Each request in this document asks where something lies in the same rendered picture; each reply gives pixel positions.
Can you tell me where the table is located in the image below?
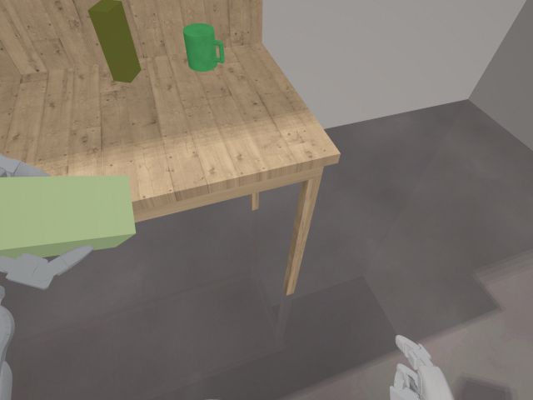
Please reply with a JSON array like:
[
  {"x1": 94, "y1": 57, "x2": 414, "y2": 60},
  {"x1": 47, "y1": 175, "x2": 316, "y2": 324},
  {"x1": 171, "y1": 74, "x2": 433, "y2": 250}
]
[{"x1": 0, "y1": 0, "x2": 341, "y2": 296}]

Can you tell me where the sponge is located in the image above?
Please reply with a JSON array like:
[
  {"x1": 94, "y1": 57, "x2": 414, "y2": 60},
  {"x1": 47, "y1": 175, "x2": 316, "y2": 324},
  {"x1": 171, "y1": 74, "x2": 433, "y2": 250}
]
[{"x1": 0, "y1": 175, "x2": 136, "y2": 259}]

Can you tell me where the right robot hand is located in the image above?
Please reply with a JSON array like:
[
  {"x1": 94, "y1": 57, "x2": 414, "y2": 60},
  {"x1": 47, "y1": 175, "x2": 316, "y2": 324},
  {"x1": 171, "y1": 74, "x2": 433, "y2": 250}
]
[{"x1": 390, "y1": 335, "x2": 454, "y2": 400}]

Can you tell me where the left robot hand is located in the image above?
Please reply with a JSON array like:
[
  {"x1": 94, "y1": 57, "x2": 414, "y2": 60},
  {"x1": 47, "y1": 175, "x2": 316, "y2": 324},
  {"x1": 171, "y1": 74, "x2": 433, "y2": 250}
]
[{"x1": 0, "y1": 153, "x2": 94, "y2": 290}]

